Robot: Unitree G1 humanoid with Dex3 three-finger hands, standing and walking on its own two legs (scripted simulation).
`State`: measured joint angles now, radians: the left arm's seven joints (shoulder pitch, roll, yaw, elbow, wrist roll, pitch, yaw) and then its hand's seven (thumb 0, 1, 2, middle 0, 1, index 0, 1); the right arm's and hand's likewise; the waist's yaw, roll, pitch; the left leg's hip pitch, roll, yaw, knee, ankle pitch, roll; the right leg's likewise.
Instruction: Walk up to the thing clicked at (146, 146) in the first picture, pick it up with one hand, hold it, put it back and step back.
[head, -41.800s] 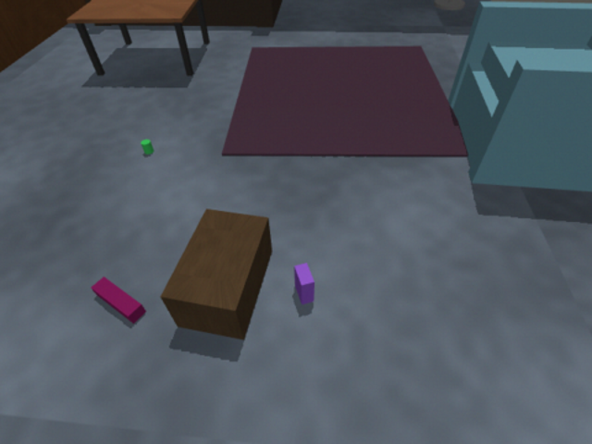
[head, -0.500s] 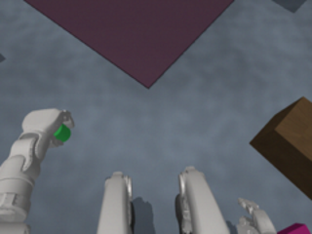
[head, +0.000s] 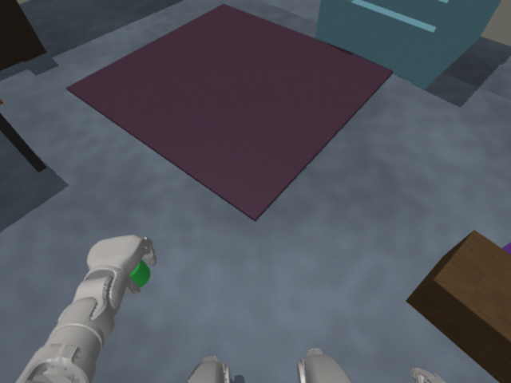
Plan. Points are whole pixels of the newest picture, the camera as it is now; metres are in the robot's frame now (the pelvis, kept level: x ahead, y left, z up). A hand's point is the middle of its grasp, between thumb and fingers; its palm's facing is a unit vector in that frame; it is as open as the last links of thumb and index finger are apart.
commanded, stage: lift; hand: left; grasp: from above
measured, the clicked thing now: (131, 270) +0.36 +0.24 -0.10
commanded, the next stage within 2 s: hold in 0.22 s
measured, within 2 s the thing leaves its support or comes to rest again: neither
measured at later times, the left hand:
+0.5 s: hand (121, 253) +0.35 +0.23 -0.01, palm faces -0.47 -0.07 -0.88, open 7.1 cm
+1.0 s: hand (118, 246) +0.35 +0.22 +0.02, palm faces -0.47 -0.06 -0.88, open 7.1 cm
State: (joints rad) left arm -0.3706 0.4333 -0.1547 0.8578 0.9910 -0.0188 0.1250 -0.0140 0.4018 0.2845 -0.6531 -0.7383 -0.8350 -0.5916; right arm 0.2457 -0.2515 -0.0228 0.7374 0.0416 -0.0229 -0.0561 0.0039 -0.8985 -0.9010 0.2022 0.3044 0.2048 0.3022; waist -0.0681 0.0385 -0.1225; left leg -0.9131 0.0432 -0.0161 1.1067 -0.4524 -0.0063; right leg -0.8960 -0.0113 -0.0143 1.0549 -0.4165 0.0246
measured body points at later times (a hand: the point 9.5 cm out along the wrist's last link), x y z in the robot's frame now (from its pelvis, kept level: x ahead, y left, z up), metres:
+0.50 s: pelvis +0.04 +0.00 +0.05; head +0.08 -0.01 +0.50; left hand +0.37 +0.23 +0.04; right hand +0.13 -0.26 -0.07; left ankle +0.05 +0.12 -0.66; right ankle +0.05 -0.14 -0.66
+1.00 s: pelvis +0.05 +0.00 +0.07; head +0.07 -0.02 +0.52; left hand +0.37 +0.22 +0.07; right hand +0.17 -0.26 -0.05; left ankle +0.05 +0.12 -0.66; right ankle +0.05 -0.14 -0.66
